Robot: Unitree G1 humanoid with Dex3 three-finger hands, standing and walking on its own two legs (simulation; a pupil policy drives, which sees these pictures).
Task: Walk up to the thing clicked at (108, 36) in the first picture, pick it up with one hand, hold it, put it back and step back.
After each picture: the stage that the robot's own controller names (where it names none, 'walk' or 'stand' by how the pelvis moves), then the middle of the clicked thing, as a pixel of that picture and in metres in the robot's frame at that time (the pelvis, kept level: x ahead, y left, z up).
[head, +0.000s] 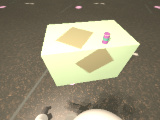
stand; (105, 38) +0.83 -0.14 +0.01
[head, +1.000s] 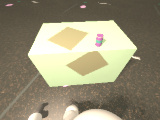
rise first; (99, 40) +0.75 -0.05 +0.04
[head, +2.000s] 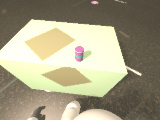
rise first; (79, 54) +0.48 +0.15 +0.04
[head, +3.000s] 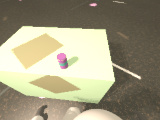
stand; (62, 61) +0.41 +0.22 +0.04
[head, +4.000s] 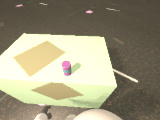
stand; (66, 68) +0.39 +0.19 +0.01
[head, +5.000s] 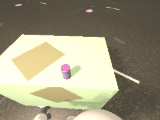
stand; (66, 72) +0.36 +0.19 +0.01
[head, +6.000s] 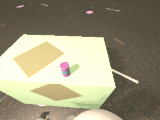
stand; (65, 69) +0.38 +0.20 +0.01
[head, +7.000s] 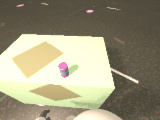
stand; (64, 70) +0.38 +0.21 +0.01
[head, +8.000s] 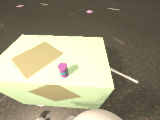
stand; (63, 70) +0.37 +0.21 +0.01
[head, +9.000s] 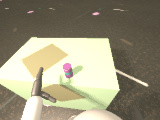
rise first; (68, 70) +0.37 +0.21 +0.01
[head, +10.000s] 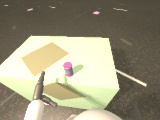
go down; (68, 69) +0.38 +0.20 +0.01
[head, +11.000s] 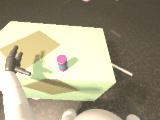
go down; (62, 63) +0.40 +0.18 +0.03
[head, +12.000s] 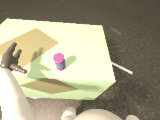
go down; (60, 62) +0.40 +0.19 +0.05
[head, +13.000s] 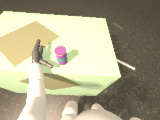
close in; (61, 56) +0.41 +0.19 +0.09
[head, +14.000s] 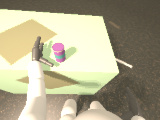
go down; (59, 53) +0.43 +0.19 +0.10
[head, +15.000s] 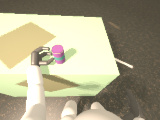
lift; (59, 55) +0.42 +0.19 +0.10
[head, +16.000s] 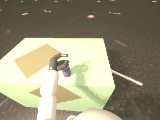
close; (65, 70) +0.38 +0.19 +0.04
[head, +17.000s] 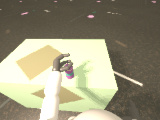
close; (69, 71) +0.38 +0.17 +0.02
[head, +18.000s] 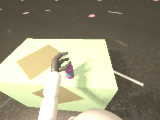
close; (69, 71) +0.38 +0.17 +0.02
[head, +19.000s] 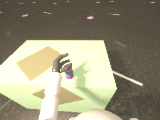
stand; (68, 72) +0.38 +0.17 +0.02
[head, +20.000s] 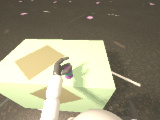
stand; (68, 71) +0.38 +0.18 +0.02
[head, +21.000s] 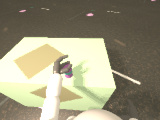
stand; (67, 70) +0.38 +0.18 +0.02
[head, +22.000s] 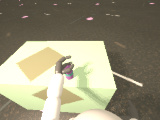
stand; (68, 72) +0.38 +0.18 +0.02
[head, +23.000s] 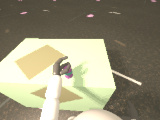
stand; (67, 71) +0.38 +0.18 +0.02
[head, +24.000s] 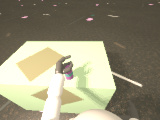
stand; (68, 72) +0.38 +0.18 +0.02
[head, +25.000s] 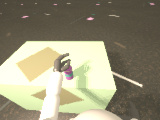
stand; (68, 72) +0.38 +0.18 +0.02
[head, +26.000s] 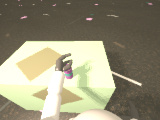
stand; (68, 72) +0.39 +0.18 +0.02
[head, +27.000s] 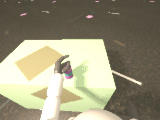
stand; (68, 71) +0.38 +0.18 +0.02
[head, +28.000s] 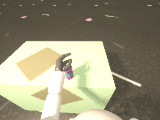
stand; (68, 72) +0.39 +0.18 +0.02
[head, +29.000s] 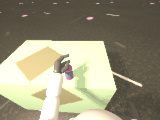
stand; (68, 72) +0.38 +0.18 +0.02
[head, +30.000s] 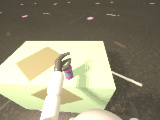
stand; (68, 72) +0.38 +0.18 +0.02
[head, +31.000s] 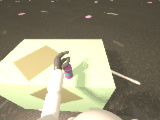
stand; (68, 71) +0.38 +0.18 +0.02
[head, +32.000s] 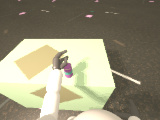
stand; (68, 70) +0.39 +0.18 +0.02
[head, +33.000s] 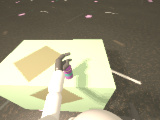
stand; (68, 72) +0.38 +0.18 +0.02
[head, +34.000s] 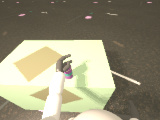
stand; (68, 72) +0.38 +0.18 +0.02
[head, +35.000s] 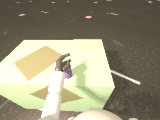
stand; (67, 71) +0.39 +0.18 +0.02
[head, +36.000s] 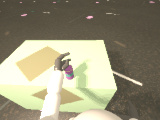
stand; (69, 72) +0.38 +0.17 +0.02
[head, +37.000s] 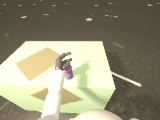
stand; (68, 72) +0.39 +0.18 +0.02
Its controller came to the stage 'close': yes
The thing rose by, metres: 0.01
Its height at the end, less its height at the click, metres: +0.00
